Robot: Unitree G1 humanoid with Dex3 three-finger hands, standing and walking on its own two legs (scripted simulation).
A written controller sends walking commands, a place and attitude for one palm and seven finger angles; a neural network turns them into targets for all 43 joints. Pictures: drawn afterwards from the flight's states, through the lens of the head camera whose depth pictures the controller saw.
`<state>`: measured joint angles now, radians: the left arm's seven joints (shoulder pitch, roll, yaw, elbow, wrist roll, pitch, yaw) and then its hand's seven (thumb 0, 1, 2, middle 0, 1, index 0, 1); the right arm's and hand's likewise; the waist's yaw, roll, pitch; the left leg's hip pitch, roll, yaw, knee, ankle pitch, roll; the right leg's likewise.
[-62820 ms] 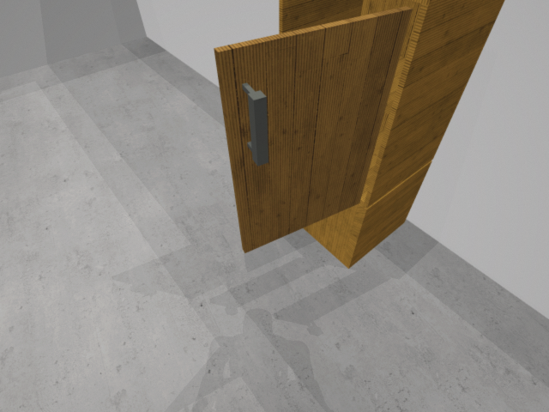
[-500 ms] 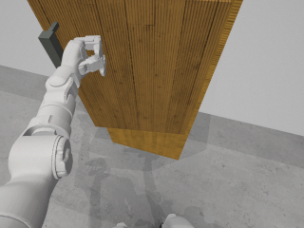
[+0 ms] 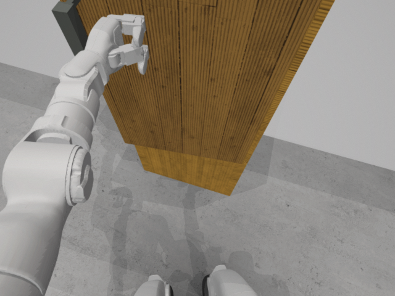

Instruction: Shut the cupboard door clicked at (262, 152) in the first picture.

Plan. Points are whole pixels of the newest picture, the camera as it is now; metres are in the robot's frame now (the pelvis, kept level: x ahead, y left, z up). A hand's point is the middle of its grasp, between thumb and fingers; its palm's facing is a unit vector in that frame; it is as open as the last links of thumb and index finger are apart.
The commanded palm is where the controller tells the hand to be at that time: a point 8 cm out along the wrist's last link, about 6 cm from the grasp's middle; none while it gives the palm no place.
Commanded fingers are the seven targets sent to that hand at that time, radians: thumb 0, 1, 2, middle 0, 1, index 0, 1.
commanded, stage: push the door shut along its arc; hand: left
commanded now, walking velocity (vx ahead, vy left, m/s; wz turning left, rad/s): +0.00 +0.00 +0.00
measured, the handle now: (86, 39) +0.58 +0.15 +0.15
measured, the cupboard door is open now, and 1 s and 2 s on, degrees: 7 0 0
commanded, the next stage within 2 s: pull the fist back off the door in 0.02 s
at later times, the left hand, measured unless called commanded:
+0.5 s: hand (172, 52) +0.55 -0.01 +0.14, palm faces +0.00 -1.00 -0.09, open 3.2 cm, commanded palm +0.51 +0.05 +0.15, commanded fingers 0.00 0.90 0.90 -1.30 -1.50 -1.30 -1.50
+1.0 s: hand (166, 78) +0.45 +0.01 +0.16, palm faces -0.01 -1.00 -0.01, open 3.1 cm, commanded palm +0.44 +0.06 +0.15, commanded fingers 0.00 0.90 0.90 -1.30 -1.50 -1.30 -1.50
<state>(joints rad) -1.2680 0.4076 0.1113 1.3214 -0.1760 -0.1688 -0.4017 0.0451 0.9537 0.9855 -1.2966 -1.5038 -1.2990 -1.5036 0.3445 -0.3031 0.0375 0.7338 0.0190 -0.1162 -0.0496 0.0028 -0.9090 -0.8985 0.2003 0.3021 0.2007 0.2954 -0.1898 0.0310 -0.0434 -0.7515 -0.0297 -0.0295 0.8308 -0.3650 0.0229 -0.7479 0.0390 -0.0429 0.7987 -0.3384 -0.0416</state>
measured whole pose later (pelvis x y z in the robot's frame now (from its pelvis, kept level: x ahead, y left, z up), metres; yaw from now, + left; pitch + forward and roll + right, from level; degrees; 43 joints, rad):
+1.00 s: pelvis +0.01 -0.02 +0.02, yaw -1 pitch +8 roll +1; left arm -0.73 0.02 0.03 0.77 -0.06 -0.24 0.22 0.02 0.90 0.90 -1.30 -1.50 -1.30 -1.50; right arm 0.29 -0.26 -0.02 0.65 0.01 -0.03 0.02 0.01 -0.91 -0.90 0.20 0.30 0.20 0.29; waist -0.06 0.04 -0.06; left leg -0.49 -0.01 -0.01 0.70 -0.35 0.00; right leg -0.51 0.06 -0.02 0.70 -0.33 -0.06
